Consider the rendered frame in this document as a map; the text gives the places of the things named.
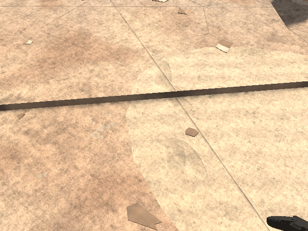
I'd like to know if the right robot hand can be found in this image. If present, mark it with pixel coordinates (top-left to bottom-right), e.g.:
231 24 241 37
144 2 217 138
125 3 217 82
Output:
267 216 308 231

